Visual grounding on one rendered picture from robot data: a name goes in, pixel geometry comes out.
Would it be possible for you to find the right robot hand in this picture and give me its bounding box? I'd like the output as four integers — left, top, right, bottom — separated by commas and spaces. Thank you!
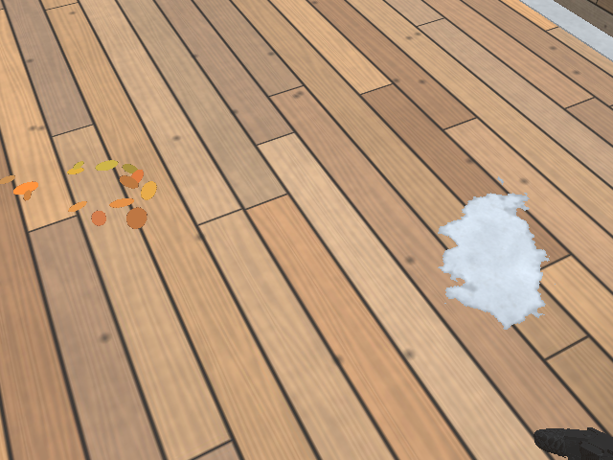
534, 427, 613, 460

